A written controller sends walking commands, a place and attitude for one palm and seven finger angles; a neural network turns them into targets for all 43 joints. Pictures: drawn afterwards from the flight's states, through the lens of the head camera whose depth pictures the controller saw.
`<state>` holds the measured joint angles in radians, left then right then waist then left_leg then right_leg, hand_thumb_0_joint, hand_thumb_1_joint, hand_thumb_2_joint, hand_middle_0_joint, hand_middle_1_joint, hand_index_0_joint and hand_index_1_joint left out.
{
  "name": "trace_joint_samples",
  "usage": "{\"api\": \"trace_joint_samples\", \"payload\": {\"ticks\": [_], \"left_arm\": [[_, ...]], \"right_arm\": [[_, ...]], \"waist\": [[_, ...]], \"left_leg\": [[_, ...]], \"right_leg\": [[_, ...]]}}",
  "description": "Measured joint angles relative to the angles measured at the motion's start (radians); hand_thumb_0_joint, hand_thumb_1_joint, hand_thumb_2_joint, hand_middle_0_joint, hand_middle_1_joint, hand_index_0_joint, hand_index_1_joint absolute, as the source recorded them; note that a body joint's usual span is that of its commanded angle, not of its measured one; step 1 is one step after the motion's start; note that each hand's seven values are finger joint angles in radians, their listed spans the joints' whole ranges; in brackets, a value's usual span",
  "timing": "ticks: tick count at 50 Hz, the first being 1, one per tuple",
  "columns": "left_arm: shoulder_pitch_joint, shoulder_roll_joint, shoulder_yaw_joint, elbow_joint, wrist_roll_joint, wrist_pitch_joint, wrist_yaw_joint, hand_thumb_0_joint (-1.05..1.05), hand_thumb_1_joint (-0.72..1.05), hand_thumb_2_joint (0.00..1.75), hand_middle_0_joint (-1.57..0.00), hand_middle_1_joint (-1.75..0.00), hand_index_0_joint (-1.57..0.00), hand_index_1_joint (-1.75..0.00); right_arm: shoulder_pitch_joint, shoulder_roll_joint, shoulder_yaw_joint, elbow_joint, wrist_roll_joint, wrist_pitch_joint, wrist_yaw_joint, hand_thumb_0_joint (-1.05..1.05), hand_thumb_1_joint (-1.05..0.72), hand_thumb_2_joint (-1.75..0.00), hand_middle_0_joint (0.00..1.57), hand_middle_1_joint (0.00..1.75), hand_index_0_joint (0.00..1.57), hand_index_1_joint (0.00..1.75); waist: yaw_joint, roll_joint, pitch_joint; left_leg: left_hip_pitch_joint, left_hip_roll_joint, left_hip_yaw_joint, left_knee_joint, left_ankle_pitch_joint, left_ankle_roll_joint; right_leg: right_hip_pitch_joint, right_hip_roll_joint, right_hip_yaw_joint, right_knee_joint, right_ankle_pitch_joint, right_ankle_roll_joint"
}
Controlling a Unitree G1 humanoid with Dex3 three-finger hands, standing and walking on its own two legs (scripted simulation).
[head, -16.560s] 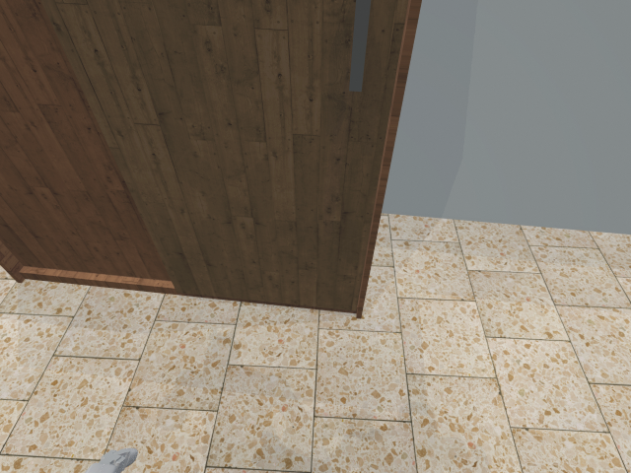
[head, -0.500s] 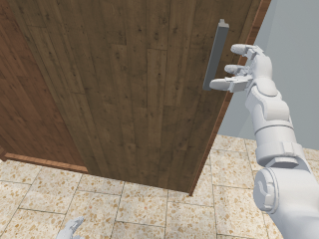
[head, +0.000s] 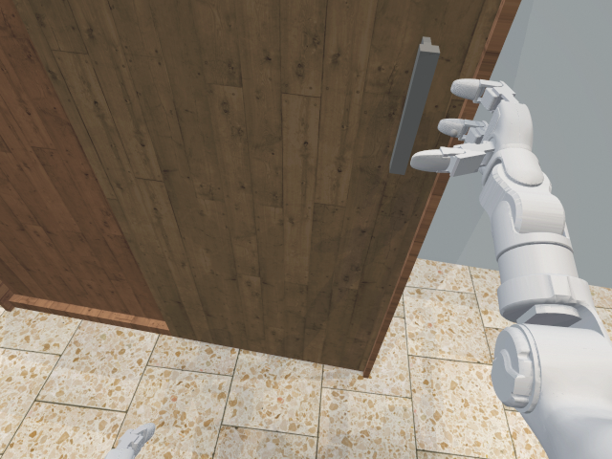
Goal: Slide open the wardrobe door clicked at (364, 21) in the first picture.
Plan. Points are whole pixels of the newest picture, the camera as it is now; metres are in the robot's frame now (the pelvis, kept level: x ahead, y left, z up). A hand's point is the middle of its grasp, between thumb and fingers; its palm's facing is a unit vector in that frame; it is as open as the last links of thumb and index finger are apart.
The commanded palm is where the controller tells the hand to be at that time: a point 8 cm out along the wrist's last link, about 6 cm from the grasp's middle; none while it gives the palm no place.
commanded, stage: move the hooked fingers beside the handle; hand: right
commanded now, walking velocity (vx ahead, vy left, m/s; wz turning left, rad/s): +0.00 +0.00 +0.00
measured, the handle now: (410, 109) +0.53 -0.09 +0.22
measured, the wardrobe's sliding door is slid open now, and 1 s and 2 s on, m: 0.00 0.00 0.00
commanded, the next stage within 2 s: feel for the door with the fingertips in 0.44 s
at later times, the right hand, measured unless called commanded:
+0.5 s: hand (449, 137) +0.46 -0.13 +0.22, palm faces +0.10 +0.99 +0.00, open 14.0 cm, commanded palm +0.44 -0.18 +0.23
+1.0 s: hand (417, 131) +0.47 -0.09 +0.22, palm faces +0.11 +0.99 +0.00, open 14.0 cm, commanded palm +0.45 -0.14 +0.23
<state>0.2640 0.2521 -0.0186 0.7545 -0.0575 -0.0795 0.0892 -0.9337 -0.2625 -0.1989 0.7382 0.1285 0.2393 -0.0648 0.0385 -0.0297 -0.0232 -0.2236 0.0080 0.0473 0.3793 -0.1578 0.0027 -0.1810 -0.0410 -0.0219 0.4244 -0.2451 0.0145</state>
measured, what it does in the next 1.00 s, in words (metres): stands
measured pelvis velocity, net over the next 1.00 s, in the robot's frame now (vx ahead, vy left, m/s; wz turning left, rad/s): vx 0.00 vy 0.00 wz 0.01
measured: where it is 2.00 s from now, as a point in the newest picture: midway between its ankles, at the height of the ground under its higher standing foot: outside the picture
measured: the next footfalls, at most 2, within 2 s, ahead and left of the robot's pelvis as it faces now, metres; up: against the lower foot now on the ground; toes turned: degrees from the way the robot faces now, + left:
none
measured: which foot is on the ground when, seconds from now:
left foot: down 0.00-1.00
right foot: down 0.00-1.00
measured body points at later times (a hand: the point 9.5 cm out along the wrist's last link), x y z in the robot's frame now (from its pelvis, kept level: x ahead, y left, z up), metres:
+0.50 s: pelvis +0.00 +0.00 +0.00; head +0.00 +0.00 +0.45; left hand +0.12 +0.25 -0.11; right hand +0.45 -0.18 +0.23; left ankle +0.03 +0.12 -0.74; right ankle -0.01 -0.13 -0.74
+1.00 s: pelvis +0.00 +0.00 +0.00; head +0.00 +0.01 +0.45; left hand +0.10 +0.25 -0.12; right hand +0.46 -0.14 +0.23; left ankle +0.03 +0.12 -0.74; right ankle -0.01 -0.13 -0.74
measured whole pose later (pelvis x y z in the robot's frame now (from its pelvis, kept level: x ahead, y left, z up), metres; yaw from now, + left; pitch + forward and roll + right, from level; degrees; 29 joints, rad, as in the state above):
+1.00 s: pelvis +0.00 +0.00 +0.00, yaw +1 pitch +1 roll +0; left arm 0.26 0.23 -0.02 0.76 -0.04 -0.07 0.07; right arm -0.96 -0.17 -0.18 0.75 0.11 0.26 -0.17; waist 0.05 -0.03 -0.03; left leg -0.24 0.01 0.04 0.39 -0.17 0.00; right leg -0.18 -0.04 -0.03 0.42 -0.25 0.02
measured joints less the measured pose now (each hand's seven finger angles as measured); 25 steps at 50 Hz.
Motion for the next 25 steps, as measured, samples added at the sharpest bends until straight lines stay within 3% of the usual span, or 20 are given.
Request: {"api": "trace_joint_samples", "payload": {"ticks": [6, 15, 25], "left_arm": [[-0.006, 0.000, -0.006, -0.008, 0.005, 0.005, -0.009, 0.01, 0.90, 0.89, -0.20, -0.30, -0.20, -0.30], [0.019, -0.010, 0.001, -0.025, 0.005, 0.006, -0.017, 0.01, 0.90, 0.89, -0.20, -0.30, -0.20, -0.30], [-0.009, -0.007, -0.004, -0.005, 0.001, 0.011, -0.006, 0.02, 0.90, 0.89, -0.20, -0.30, -0.20, -0.30]], "right_arm": [[-0.055, -0.010, -0.023, 0.096, -0.005, 0.034, -0.008, -0.01, 0.51, -0.30, 0.30, 1.20, 0.30, 1.20], [0.049, 0.001, -0.029, -0.012, -0.013, -0.031, -0.006, -0.01, 0.50, -0.30, 0.30, 1.20, 0.29, 1.20], [0.000, 0.018, 0.003, 0.003, 0.001, 0.044, -0.013, -0.01, 0.51, -0.30, 0.30, 1.20, 0.29, 1.20]], "waist": [[0.011, -0.003, -0.012], [0.001, 0.000, -0.007], [-0.002, -0.003, -0.005]], "left_leg": [[-0.013, 0.004, -0.004, 0.004, -0.002, -0.002], [-0.008, -0.001, -0.017, 0.007, -0.006, -0.003], [0.003, 0.005, -0.002, 0.004, -0.008, -0.005]], "right_leg": [[-0.008, 0.004, -0.004, -0.004, 0.002, -0.002], [0.004, 0.000, -0.016, -0.005, -0.005, -0.003], [0.004, 0.005, -0.001, 0.003, -0.008, -0.005]]}}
